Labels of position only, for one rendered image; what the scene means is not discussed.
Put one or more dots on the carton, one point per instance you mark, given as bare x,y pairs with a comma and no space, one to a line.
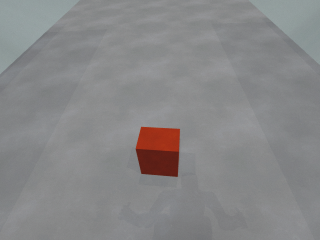
157,151

